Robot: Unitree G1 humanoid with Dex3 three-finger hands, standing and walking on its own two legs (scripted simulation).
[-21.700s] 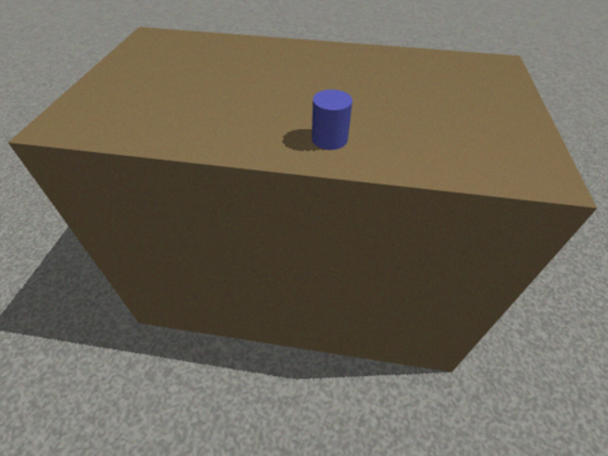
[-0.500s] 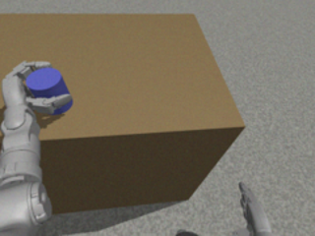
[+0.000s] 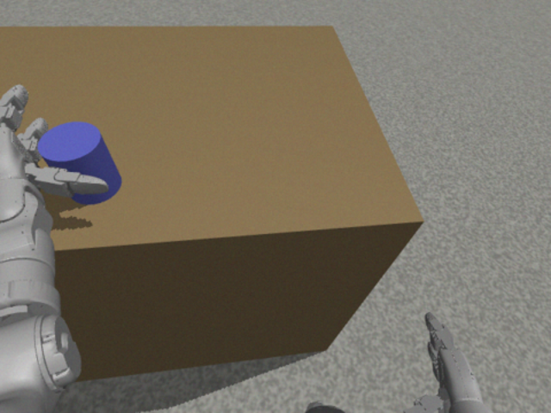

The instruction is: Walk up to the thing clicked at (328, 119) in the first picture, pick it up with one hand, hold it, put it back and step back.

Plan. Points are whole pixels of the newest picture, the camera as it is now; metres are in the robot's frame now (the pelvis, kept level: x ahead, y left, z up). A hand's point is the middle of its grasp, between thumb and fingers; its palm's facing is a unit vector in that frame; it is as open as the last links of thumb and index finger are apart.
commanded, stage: withdraw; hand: left
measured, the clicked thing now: (83, 164) +0.47 +0.23 +0.11
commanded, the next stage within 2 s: rise in 0.18 s
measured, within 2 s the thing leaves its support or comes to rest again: neither
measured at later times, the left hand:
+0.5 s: hand out of the picture +0.46 +0.36 +0.27, palm faces +0.45 -0.87 -0.21, open 17.6 cm
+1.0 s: hand out of the picture +0.28 +0.29 +0.23, palm faces +0.46 -0.78 -0.41, open 17.5 cm
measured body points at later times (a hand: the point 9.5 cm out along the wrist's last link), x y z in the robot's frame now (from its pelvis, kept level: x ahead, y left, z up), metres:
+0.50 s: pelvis +0.01 +0.00 +0.02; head +0.05 +0.00 +0.47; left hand +0.43 +0.40 +0.28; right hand +0.16 -0.24 -0.05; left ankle -0.01 +0.11 -0.70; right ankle +0.01 -0.13 -0.70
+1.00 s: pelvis +0.02 +0.00 +0.03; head +0.04 -0.02 +0.48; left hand +0.25 +0.33 +0.25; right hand +0.18 -0.26 -0.06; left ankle -0.01 +0.11 -0.70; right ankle +0.01 -0.13 -0.70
